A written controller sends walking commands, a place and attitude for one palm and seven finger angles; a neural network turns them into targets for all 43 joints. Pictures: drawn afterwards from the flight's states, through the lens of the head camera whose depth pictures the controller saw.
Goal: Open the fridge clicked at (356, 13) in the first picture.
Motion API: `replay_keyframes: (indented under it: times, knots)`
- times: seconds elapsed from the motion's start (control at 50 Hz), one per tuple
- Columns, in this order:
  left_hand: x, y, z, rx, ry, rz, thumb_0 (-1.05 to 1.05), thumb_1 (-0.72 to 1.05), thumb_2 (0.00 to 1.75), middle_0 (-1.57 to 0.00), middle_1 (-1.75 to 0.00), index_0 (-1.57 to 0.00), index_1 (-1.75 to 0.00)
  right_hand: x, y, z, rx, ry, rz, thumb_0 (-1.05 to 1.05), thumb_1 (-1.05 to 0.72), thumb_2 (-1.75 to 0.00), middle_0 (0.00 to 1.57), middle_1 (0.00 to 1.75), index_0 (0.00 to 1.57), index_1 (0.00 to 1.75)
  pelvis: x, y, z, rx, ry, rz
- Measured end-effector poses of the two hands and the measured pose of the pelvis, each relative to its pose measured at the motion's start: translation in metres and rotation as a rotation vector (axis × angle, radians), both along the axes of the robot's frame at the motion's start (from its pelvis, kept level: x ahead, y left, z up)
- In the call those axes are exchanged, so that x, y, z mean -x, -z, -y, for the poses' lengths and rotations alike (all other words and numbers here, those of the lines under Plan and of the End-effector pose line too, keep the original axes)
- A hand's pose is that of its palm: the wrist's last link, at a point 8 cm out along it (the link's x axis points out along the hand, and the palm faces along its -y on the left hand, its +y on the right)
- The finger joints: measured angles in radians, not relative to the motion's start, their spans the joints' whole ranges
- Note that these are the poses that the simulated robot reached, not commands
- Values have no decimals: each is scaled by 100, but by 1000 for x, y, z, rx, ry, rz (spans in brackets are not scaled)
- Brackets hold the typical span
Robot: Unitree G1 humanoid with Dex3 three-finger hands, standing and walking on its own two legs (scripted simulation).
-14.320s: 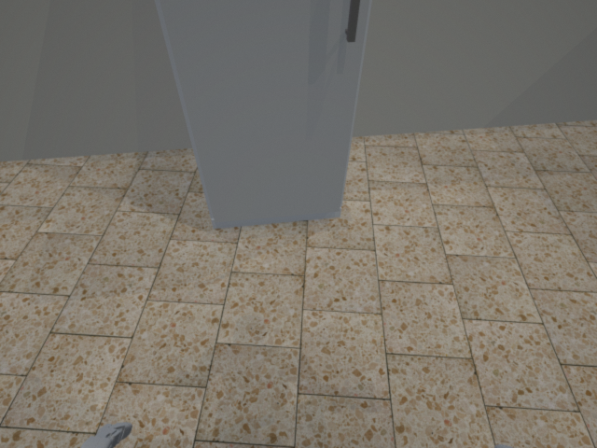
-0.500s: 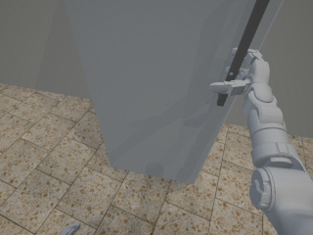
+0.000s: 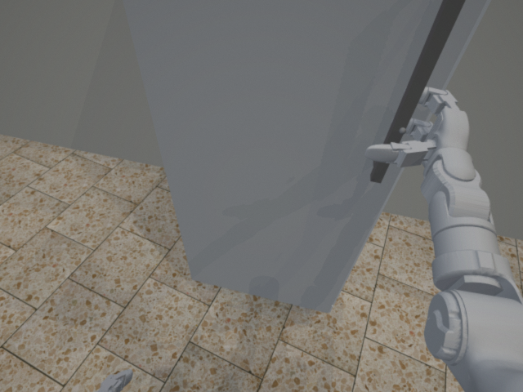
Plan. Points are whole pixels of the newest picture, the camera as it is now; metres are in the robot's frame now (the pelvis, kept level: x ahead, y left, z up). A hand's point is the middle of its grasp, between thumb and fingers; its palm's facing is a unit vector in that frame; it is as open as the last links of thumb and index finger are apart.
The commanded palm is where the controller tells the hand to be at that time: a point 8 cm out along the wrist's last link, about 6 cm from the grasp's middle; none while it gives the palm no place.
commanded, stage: move the hooked fingers beside the handle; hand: right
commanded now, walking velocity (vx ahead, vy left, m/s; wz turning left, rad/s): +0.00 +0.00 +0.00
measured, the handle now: (412, 85) +0.53 -0.16 +0.24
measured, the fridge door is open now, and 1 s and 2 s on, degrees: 0 0 0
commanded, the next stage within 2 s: none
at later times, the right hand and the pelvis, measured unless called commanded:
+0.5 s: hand (424, 139) +0.45 -0.18 +0.20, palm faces +0.17 +0.99 +0.01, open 14.0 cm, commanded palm +0.42 -0.23 +0.20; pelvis -0.01 -0.01 +0.00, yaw -2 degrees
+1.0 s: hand (432, 138) +0.45 -0.19 +0.20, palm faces +0.16 +0.99 +0.01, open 14.0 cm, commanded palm +0.42 -0.24 +0.20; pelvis +0.00 -0.01 +0.00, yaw -1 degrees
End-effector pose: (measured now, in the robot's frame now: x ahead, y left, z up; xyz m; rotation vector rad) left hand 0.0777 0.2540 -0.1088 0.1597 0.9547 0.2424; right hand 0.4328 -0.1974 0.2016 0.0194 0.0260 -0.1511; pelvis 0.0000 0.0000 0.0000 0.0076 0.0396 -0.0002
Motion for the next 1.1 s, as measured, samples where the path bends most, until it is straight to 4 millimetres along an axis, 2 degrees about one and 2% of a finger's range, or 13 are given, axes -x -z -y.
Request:
replay_keyframes:
  times: [0.1,0.24,0.34,0.48,0.68,0.84,1.0,1.1]
  knots:
    - [0,-1,0,-3,-6,1,1,90,90,-20,-30,-20,-30,3,1,12,-12,26,-8,-1,50,-30,27,116,28,118,0,0,0,0,-5,3]
    - [-3,-2,1,-8,16,-1,1,90,90,-20,-30,-20,-30,18,2,34,31,47,-1,-1,50,-30,29,119,29,119,1,0,1,-4,11,14]
    - [-11,-2,4,-18,44,7,1,90,90,-20,-30,-20,-30,23,-2,33,18,10,3,-2,50,-30,29,120,29,120,5,0,3,-8,30,20]
    - [-19,-5,10,-19,64,41,1,90,90,-20,-30,-20,-30,13,2,30,2,16,-41,-1,51,-30,30,120,30,120,10,1,5,-7,35,7]
    - [2,-1,12,-2,32,4,1,90,90,-20,-30,-20,-30,11,-3,38,21,13,27,-1,50,-30,30,120,30,120,5,1,8,-6,16,-1]
    - [11,1,8,-11,16,-27,1,90,90,-20,-30,-20,-30,14,8,46,12,28,-20,-1,50,-30,30,120,30,120,5,1,8,-8,17,4]
    - [1,-1,7,-18,28,-9,1,90,90,-20,-30,-20,-30,14,-1,40,10,6,15,-2,50,-30,30,120,30,120,5,1,7,-9,24,5]
    - [-7,-3,7,-18,38,13,1,90,90,-20,-30,-20,-30,9,4,41,-1,16,-43,-1,50,-30,30,120,30,120,5,1,6,-8,25,-2]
